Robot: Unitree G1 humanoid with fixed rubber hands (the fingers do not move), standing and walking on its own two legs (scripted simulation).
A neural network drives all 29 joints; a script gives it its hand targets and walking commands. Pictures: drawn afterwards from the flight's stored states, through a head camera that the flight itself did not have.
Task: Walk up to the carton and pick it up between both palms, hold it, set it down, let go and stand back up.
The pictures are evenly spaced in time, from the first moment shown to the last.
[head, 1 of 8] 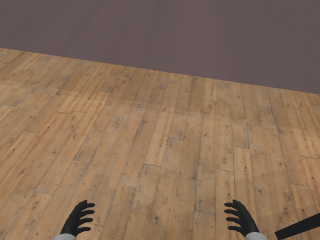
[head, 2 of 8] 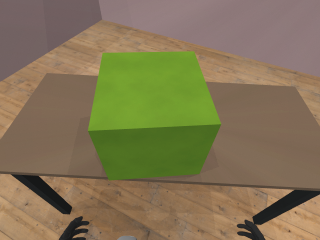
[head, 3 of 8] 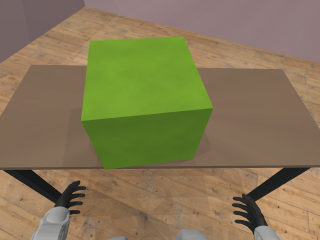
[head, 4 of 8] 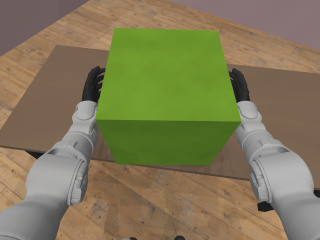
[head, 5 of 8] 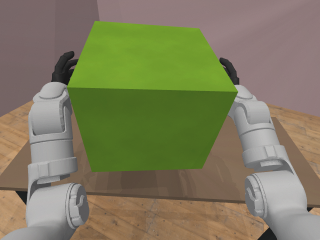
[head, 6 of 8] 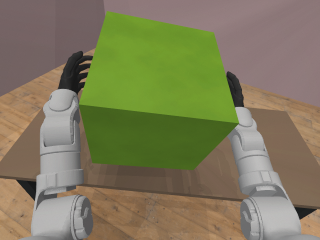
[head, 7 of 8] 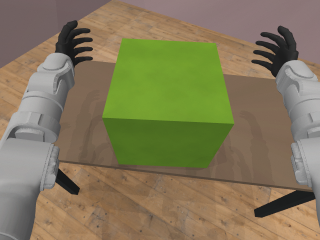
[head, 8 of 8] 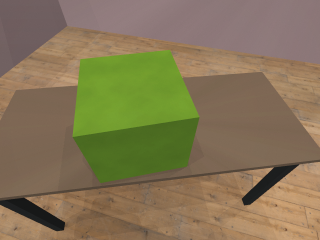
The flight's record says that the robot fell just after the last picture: no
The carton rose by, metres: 0.24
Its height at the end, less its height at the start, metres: +0.00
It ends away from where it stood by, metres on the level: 0.02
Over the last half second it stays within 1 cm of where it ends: yes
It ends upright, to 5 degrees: yes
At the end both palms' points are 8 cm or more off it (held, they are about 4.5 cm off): yes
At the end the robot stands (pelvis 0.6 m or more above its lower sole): yes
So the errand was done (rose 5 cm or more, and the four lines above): yes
